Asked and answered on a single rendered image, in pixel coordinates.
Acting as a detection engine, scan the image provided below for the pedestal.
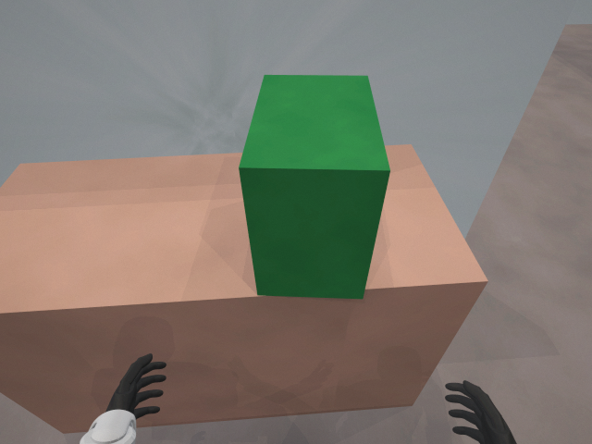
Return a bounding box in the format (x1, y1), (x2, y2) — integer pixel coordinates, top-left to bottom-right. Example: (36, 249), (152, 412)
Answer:
(0, 144), (488, 434)

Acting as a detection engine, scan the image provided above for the left robot hand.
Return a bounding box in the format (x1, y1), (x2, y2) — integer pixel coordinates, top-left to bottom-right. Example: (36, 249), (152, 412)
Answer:
(105, 353), (167, 419)

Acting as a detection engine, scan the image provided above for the carton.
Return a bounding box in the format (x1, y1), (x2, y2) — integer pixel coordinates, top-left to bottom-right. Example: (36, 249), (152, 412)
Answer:
(239, 75), (390, 299)

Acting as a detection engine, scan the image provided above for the left robot forearm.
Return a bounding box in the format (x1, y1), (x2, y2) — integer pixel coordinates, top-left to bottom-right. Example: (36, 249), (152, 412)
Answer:
(80, 410), (136, 444)

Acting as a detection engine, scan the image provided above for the right robot hand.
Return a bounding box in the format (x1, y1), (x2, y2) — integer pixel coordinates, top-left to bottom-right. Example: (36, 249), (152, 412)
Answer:
(445, 380), (517, 444)

